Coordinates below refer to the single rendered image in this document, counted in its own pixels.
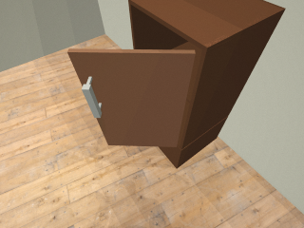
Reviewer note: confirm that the cupboard door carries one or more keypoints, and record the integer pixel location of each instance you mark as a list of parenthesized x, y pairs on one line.
[(142, 91)]

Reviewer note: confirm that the handle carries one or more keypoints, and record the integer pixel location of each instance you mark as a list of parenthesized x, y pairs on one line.
[(90, 97)]

